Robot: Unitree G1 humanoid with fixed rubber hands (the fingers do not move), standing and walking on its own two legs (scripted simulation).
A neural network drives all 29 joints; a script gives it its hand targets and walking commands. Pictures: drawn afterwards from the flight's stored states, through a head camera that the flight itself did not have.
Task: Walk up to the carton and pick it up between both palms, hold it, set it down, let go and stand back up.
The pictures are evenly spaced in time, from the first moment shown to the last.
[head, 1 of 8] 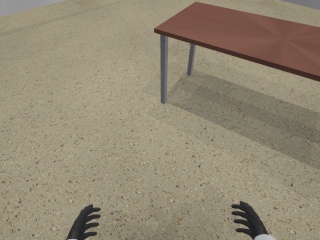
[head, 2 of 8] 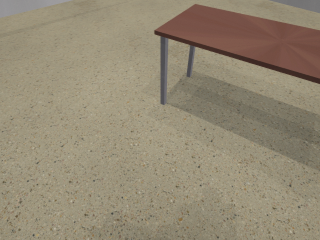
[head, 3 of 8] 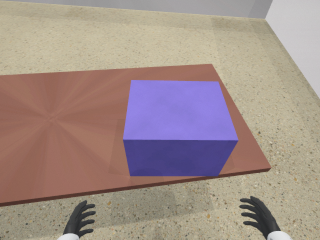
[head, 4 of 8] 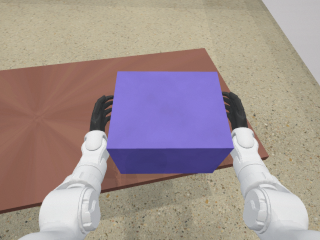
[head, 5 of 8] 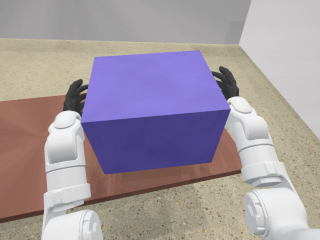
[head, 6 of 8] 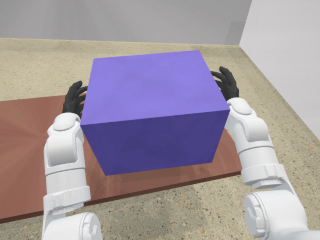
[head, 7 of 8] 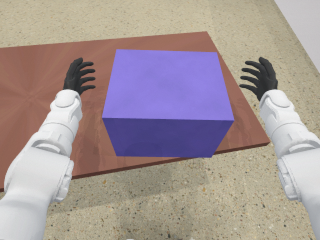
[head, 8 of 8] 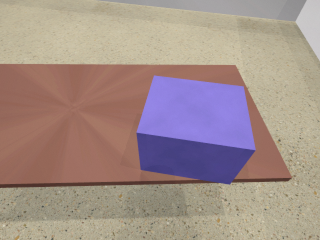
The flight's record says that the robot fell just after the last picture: no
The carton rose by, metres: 0.18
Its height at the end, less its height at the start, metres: +0.00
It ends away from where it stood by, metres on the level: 0.01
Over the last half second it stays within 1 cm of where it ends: yes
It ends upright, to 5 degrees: yes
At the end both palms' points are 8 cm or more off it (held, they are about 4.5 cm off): yes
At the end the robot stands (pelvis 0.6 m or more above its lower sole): yes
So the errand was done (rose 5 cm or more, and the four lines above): yes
